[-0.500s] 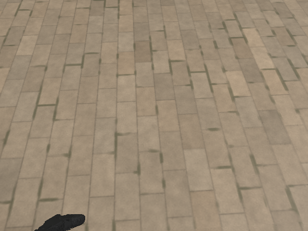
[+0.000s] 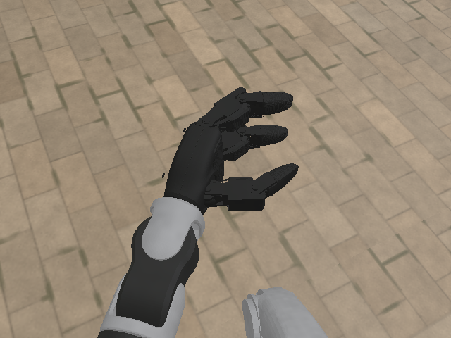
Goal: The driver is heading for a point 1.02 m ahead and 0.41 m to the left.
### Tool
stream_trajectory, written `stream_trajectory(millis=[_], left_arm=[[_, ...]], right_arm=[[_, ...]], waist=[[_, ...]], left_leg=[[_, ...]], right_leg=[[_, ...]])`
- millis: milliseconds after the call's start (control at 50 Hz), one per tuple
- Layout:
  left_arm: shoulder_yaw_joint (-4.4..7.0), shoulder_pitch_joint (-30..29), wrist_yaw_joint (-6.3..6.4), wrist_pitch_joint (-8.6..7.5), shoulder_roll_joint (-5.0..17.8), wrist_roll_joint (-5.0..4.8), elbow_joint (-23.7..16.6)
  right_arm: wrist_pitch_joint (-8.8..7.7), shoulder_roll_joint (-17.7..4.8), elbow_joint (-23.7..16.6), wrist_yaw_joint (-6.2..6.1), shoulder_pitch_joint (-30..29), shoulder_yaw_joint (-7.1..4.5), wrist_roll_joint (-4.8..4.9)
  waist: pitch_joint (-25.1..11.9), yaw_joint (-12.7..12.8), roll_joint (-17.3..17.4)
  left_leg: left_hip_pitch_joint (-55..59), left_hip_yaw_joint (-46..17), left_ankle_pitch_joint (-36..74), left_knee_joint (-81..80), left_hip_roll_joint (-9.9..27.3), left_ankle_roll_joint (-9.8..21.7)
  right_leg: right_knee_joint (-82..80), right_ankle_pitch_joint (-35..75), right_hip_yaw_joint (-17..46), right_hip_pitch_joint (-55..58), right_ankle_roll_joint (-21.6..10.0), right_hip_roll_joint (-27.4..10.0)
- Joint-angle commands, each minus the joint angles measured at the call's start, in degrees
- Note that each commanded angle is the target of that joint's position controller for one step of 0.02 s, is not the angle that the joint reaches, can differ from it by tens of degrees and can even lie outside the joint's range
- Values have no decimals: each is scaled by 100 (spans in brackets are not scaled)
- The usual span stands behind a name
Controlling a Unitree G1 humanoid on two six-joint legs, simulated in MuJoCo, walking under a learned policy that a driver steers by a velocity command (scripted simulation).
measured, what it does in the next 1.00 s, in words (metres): climbs, turning left: right foot 0.16 m higher, then left foot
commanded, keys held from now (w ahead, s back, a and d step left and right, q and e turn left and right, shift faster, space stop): w+q+shift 0.96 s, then w+e+shift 0.04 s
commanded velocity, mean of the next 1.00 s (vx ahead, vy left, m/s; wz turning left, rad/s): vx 0.98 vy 0.00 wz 0.82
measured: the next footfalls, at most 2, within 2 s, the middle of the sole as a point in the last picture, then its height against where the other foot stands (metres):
right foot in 0.06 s outside the picture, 0.16 m higher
left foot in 0.60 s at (143, 325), level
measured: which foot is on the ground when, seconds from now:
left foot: down 0.00-0.06, up 0.08-0.58, down 0.60-1.00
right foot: up 0.00-0.04, down 0.06-0.60, up 0.62-1.00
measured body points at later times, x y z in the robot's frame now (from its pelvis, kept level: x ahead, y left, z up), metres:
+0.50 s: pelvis +0.26 +0.00 +0.17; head +0.24 +0.00 +0.62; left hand +0.20 +0.25 +0.03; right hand +0.55 -0.14 +0.12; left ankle +0.41 +0.15 -0.47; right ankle +0.14 -0.10 -0.56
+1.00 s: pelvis +0.59 +0.17 +0.16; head +0.58 +0.20 +0.61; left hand +0.62 +0.52 +0.13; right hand +0.82 +0.01 +0.06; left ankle +0.39 +0.11 -0.56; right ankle +0.83 +0.19 -0.55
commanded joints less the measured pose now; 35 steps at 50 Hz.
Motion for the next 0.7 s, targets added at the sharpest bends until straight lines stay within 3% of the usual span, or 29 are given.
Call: stream_trajectory(millis=[20, 40, 60, 80, 100, 120, 140, 160, 180, 200, 220, 240, 260, 280, 300, 340, 360, 380, 420, 440, 500, 540, 580, 600, 620, 640, 660, 680, 700], left_arm=[[208, 33, 409, 173, 639, -23, -925], [769, 1382, 699, 331, 1727, -279, -478], [1136, 3007, 883, 353, 2435, -278, -69], [1336, 3992, 932, 336, 2886, -159, 378], [1175, 4451, 898, 375, 2450, -213, 608], [1051, 3881, 827, 310, 1984, -336, 984], [917, 3331, 715, 267, 1549, -472, 1491], [676, 2885, 562, 209, 704, -353, 1889], [548, 2587, 464, 202, 147, -92, 2289], [542, 2514, 364, 201, 65, 62, 2544], [569, 2662, 356, 225, 75, 150, 2850], [617, 2767, 400, 256, 348, 153, 2958], [596, 2738, 439, 256, 461, 216, 2997], [598, 2721, 514, 238, 755, 255, 3110], [591, 2749, 599, 201, 978, 272, 3161], [618, 3165, 766, 83, 1499, 187, 3250], [672, 3348, 847, 15, 1849, 78, 3238], [736, 3479, 901, -24, 2149, 41, 3218], [817, 3516, 919, -24, 2598, 100, 3069], [844, 3478, 917, 28, 2711, 100, 2963], [984, 3498, 946, 234, 3097, 34, 2693], [1130, 3359, 903, 439, 3360, 55, 2516], [1202, 3234, 779, 547, 3319, -24, 2350], [1130, 2784, 723, 528, 3022, -136, 2230], [836, 2950, 666, 263, 1663, -43, 1905], [714, 2887, 626, -154, 1475, -200, 1218], [749, 2439, 548, -404, 1960, -325, 993], [769, 2289, 504, -477, 2138, -302, 936], [786, 2435, 533, -434, 2148, -215, 1007]], right_arm=[[-511, -1749, -1063, -291, -1796, -297, -7], [-626, -1941, -1006, -180, -1790, -297, -180], [-737, -2381, -1274, -123, -2138, -479, -277], [-862, -1862, -1430, 20, -1848, -386, -120], [-871, -1521, -1462, 213, -1812, -394, -156], [-677, -1379, -1633, 226, -2227, -569, -20], [-459, -740, -1891, 135, -2447, -480, -42], [-265, -70, -2298, 19, -2602, -301, -47], [-69, 150, -2383, -44, -2297, -173, 56], [62, 257, -2419, -23, -1958, -33, 170], [162, 230, -2404, -17, -1834, 11, 292], [243, 124, -2544, -79, -2045, 35, 377], [274, -168, -2703, -107, -2454, -25, 306], [291, -270, -2966, -97, -2850, -16, 135], [306, -421, -3079, -90, -3056, -47, 30], [347, -820, -3118, 7, -3155, -121, 51], [375, -1010, -3157, 62, -3189, -163, 60], [395, -1221, -3213, 118, -3266, -224, 85], [339, -1544, -3324, 254, -3540, -314, 171], [293, -1605, -3369, 301, -3724, -326, 204], [234, -1615, -3554, 354, -4088, -357, 279], [334, -1775, -3575, 280, -3608, -427, 333], [402, -2430, -3243, 209, -2092, -761, 331], [348, -2628, -2854, 113, -909, -950, 331], [221, -2644, -2655, 168, -1370, -886, 145], [22, -2189, -2865, 274, -1630, -648, -58], [-86, -1847, -3016, 310, -1590, -589, -155], [-169, -1739, -3017, 317, -1686, -538, -100], [-257, -1757, -3088, 311, -1977, -512, -9]], waist=[[-560, 1588, 646], [-1234, 2244, 505], [-2161, 3007, 614], [-3359, 2715, -1348], [-4126, 2555, -1588], [-2331, 2096, -405], [-533, 1424, 129], [230, 864, 249], [447, 364, 194], [401, 25, 55], [398, -126, -149], [549, -127, -372], [639, -105, -417], [789, -124, -631], [776, -71, -698], [596, 78, -485], [439, 158, -325], [282, 229, -186], [168, 359, 12], [145, 439, 84], [34, 549, -461], [-169, 309, -969], [-672, -228, -1140], [-615, -849, -566], [419, 219, 1626], [-664, 633, 1839], [-990, 446, 1027], [-626, 636, -85], [-444, 911, -918]], left_leg=[[-3709, -2363, 8531, -2681, 2217, 1113], [-2397, -1803, 13443, -708, 1918, 1246], [-2978, -1785, 14165, 1575, 1604, 1141], [-4278, -1857, 7105, 3799, 472, 788], [-4344, -2257, 2272, 6354, -300, 637], [-5068, -2191, 2067, 8324, -383, 428], [-5646, -1647, 2151, 9349, -207, 384], [-5904, -1285, 2185, 10045, 47, 442], [-5822, -1164, 2213, 10217, 268, 550], [-5805, -1155, 2425, 10162, 450, 679], [-5956, -1224, 2304, 9979, 517, 812], [-5927, -1164, 2190, 9058, 588, 684], [-5752, -931, 2678, 8524, 571, 609], [-5580, -668, 3283, 7957, 516, 474], [-5440, -366, 3637, 7534, 444, 368], [-5196, -4, 4094, 6859, 394, 269], [-5291, -38, 4215, 6521, 465, 283], [-5497, -148, 4227, 6116, 569, 327], [-5756, -50, 4011, 5337, 668, 433], [-5631, 150, 3809, 4926, 660, 489], [-4667, 861, 2610, 3620, 408, 542], [-4073, 1176, 1579, 3253, 156, 493], [-2289, 1014, 566, 2378, -187, 802], [-908, 605, 1220, 1388, -235, 1233], [-101, -1049, 2156, 1914, 185, 1707], [580, -4346, 15, 471, 764, 2598], [680, -5165, -927, -336, 1278, 2402], [91, -5181, -1042, -523, 1436, 2144], [-595, -4811, -979, -414, 1372, 1975]], right_leg=[[-2262, 732, -355, 5509, 405, -367], [-3131, 443, -163, 6386, 5, 30], [-3597, 1423, 1169, 8225, -512, -438], [-6056, 1501, 4143, 9725, -985, -1908], [-8255, -1565, 6692, 9428, -887, -2668], [-9339, -2772, 7339, 7564, -810, -2813], [-9385, -2638, 6478, 6037, -832, -2805], [-8896, -1537, 4922, 4837, -677, -2752], [-8420, -371, 3137, 4227, -296, -2433], [-8148, 719, 1772, 3916, 139, -2131], [-8183, 1331, 836, 3959, 396, -1975], [-8548, 1474, 82, 3776, 530, -1859], [-8859, 1965, -576, 3590, 616, -1626], [-9103, 2270, -967, 3213, 682, -1468], [-9294, 2330, -1244, 3175, 646, -1293], [-9655, 2066, -1304, 3590, 468, -1184], [-9829, 2109, -1180, 4174, 437, -1245], [-9948, 2320, -1111, 4982, 444, -1339], [-10007, 2826, -1122, 6371, 514, -1527], [-9939, 3358, -1245, 6813, 572, -1550], [-9145, 6886, -1463, 7773, 485, -1697], [-8148, 8909, -1485, 8329, 222, -1928], [-5991, 9237, -1252, 7887, -162, -1968], [-3538, 7886, -1257, 6599, -11, -1427], [-1198, 1015, -610, 3281, 201, -226], [-207, 828, 825, 1837, 301, 404], [-411, 1216, 1485, 1494, 121, 15], [-1040, 1538, 1554, 1451, 93, -203], [-1539, 1803, 1578, 1742, 173, -437]])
